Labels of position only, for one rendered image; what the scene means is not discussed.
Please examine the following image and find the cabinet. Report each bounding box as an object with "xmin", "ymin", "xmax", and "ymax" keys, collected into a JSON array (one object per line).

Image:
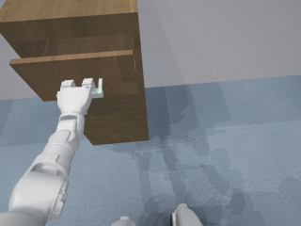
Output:
[{"xmin": 0, "ymin": 0, "xmax": 150, "ymax": 146}]

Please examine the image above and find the robot left hand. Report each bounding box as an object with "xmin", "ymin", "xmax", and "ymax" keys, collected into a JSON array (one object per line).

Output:
[{"xmin": 57, "ymin": 78, "xmax": 96, "ymax": 116}]

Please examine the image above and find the robot right shin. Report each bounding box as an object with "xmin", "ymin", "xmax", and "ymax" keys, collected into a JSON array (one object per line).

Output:
[{"xmin": 176, "ymin": 203, "xmax": 188, "ymax": 210}]

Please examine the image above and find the drawer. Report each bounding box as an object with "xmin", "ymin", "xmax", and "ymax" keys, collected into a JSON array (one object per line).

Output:
[{"xmin": 9, "ymin": 33, "xmax": 138, "ymax": 102}]

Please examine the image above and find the robot right thigh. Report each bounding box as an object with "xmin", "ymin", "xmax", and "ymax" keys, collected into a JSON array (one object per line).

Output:
[{"xmin": 171, "ymin": 208, "xmax": 203, "ymax": 226}]

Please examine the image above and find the robot left upper arm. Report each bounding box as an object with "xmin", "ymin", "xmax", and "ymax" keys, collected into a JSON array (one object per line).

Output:
[{"xmin": 0, "ymin": 170, "xmax": 69, "ymax": 226}]

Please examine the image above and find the robot left forearm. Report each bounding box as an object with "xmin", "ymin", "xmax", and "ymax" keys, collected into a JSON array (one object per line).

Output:
[{"xmin": 8, "ymin": 112, "xmax": 85, "ymax": 210}]

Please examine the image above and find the handle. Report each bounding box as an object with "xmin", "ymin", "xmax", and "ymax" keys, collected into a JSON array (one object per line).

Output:
[{"xmin": 56, "ymin": 78, "xmax": 103, "ymax": 99}]

